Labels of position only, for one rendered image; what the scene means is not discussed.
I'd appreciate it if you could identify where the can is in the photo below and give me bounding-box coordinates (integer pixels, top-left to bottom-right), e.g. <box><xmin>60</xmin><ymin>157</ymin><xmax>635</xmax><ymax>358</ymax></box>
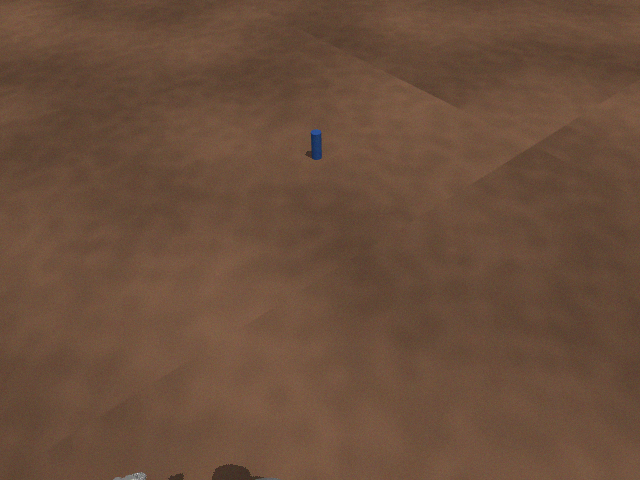
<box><xmin>311</xmin><ymin>129</ymin><xmax>322</xmax><ymax>160</ymax></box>

